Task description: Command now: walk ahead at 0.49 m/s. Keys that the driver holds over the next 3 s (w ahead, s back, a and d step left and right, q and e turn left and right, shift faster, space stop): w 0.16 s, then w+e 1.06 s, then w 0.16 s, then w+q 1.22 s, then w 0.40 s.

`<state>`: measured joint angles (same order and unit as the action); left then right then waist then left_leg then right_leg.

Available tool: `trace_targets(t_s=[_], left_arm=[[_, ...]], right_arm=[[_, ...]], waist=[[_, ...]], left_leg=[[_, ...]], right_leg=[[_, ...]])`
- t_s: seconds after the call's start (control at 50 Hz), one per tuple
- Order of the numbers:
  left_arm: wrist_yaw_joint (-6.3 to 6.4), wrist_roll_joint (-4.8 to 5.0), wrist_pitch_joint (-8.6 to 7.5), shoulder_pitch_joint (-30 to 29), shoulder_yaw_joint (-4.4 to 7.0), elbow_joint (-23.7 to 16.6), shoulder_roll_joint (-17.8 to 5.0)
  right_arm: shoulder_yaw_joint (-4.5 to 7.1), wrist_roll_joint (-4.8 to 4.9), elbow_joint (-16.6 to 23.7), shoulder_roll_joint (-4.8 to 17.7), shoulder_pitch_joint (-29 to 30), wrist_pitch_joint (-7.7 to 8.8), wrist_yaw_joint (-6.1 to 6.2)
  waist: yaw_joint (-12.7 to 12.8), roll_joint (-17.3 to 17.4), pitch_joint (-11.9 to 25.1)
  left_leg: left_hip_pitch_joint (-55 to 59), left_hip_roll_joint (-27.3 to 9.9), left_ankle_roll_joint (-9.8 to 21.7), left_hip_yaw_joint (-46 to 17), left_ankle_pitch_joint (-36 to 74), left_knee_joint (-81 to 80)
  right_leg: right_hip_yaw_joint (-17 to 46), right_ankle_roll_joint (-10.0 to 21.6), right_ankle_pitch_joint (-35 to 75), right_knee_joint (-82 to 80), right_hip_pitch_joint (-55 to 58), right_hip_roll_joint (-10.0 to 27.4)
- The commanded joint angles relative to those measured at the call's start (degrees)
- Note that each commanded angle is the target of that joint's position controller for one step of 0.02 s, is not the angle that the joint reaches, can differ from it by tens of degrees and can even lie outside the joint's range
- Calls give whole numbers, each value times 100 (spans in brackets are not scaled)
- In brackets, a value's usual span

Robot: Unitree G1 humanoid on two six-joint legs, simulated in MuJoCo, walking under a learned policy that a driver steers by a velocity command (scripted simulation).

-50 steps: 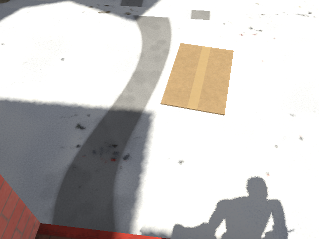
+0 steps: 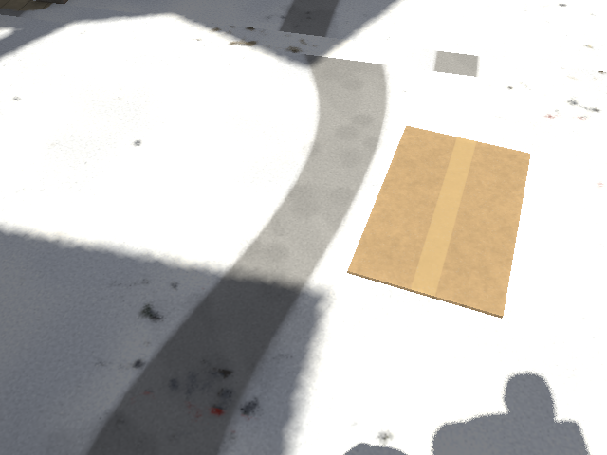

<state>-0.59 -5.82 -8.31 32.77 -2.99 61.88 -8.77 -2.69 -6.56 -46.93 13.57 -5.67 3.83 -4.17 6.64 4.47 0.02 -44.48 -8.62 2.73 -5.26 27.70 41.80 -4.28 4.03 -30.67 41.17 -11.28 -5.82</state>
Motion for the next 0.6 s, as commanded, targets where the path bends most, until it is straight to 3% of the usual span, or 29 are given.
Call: trace_targets(t_s=[0.02,0.04,0.08,0.12,0.14,0.16,0.18,0.2,0.22,0.24,0.26,0.28,0.3,0.32,0.34,0.36,0.38,0.4,0.44,0.48,0.54,0.6], left_arm=[[-43,-58,83,139,-13,-279,-513],[-92,-29,102,221,-1,-308,-587],[-56,55,90,653,38,-152,-688],[50,163,187,769,133,-27,-890],[59,249,262,877,178,57,-967],[145,823,534,185,470,0,-1219],[184,701,589,298,426,119,-989],[147,681,523,445,382,257,-570],[135,865,443,948,314,336,-33],[131,1056,270,815,364,-88,-463],[164,1208,190,111,384,-618,-555],[299,1224,234,-731,443,-828,-591],[437,1142,353,-1052,442,-1009,-465],[459,993,458,-898,470,-1013,-423],[425,859,552,-996,478,-956,-208],[394,832,622,-995,508,-985,-77],[380,785,609,-1007,551,-1053,-76],[335,747,576,-1323,590,-1193,-197],[196,678,521,-1873,585,-1448,-265],[26,668,494,-2530,548,-1721,-257],[-92,715,545,-3184,536,-2008,-334],[-189,708,555,-3709,557,-2290,-401]], right_arm=[[-18,-58,256,300,85,-52,-9],[-2,-46,347,439,328,-106,-24],[-62,8,564,413,949,-97,-21],[-88,19,520,412,1251,-111,-16],[-91,32,377,398,1170,-80,12],[317,1429,373,788,973,56,83],[417,1418,-153,969,-601,76,137],[560,1174,-679,1110,-2211,34,178],[527,852,-990,1034,-3189,8,177],[649,860,-982,1247,-3189,-100,212],[745,887,-1018,1451,-3114,-156,238],[647,769,-919,972,-2577,-137,257],[577,690,-823,827,-1811,-72,305],[491,645,-665,649,-1030,67,286],[411,640,-742,266,-811,169,273],[348,603,-710,108,-570,214,285],[379,541,-698,205,-544,216,337],[398,520,-797,309,-779,241,440],[465,559,-901,459,-1077,226,621],[584,652,-865,772,-1114,201,718],[680,780,-994,785,-1495,133,730],[760,789,-1043,796,-1737,7,698]], waist=[[-208,-663,-721],[-132,-555,-888],[140,-485,-1127],[404,-504,-1275],[439,-357,-1235],[91,-166,-1276],[-503,-140,-456],[-1127,167,412],[-1390,981,1573],[-1479,1315,2317],[-1564,1396,2667],[-1479,-81,1766],[-1060,-453,1039],[-512,-805,507],[-387,-556,96],[-206,-310,-383],[-196,30,-342],[-258,180,-334],[-375,94,-201],[-513,-52,-188],[-726,-243,-342],[-827,-393,-426]], left_leg=[[1254,175,-18,440,583,-387],[1258,105,-60,406,198,-496],[923,86,-122,315,-392,-1202],[770,3,-124,275,-740,-2336],[1215,6,-165,306,-702,-2813],[1790,334,-132,148,-1163,-2749],[3528,165,37,131,-405,-2531],[5532,-156,179,221,1106,-1852],[7905,-794,533,-3,2546,27],[8368,-1382,1039,-815,1852,282],[8208,-1978,1569,-2125,-1615,-822],[6905,-1840,1520,-2080,-3582,-1767],[5310,-1938,1525,-2326,-3828,-2294],[3931,-1820,1398,-2139,-3461,-2417],[3165,-1634,1102,-1697,-2951,-2264],[2099,-1087,723,-616,-2748,-2523],[1890,-749,646,-72,-2791,-2785],[1975,-671,680,85,-2522,-2859],[2415,-589,673,431,-2090,-2725],[2810,-709,625,579,-1589,-2833],[3640,-875,535,766,-1836,-2853],[4459,-917,351,1101,-1184,-2428]], right_leg=[[1443,1088,408,-752,-1852,1256],[1609,1094,173,-614,-1742,1385],[1934,1032,294,-300,-768,1559],[2067,845,752,63,300,1611],[1985,727,901,407,512,1507],[1692,550,2676,1364,101,1291],[1606,404,2487,2846,-510,1146],[1109,54,830,4727,-1684,600],[1188,-256,-2209,7311,-3576,23],[1402,-386,-1995,8149,-4567,433],[1351,-435,-1411,8165,-5332,564],[1007,-409,-260,7299,-5562,873],[737,-450,497,7244,-5168,961],[938,-362,1210,6227,-4508,1180],[1260,-210,1461,5876,-4333,1271],[1316,-215,1766,4607,-3734,1274],[1154,-276,2142,3621,-3294,1203],[1152,-355,2551,2960,-3187,1194],[1108,-341,3303,1522,-3062,1151],[847,-212,3767,770,-2965,1023],[695,-2,3496,308,-3191,1019],[366,230,2691,-115,-3289,859]])
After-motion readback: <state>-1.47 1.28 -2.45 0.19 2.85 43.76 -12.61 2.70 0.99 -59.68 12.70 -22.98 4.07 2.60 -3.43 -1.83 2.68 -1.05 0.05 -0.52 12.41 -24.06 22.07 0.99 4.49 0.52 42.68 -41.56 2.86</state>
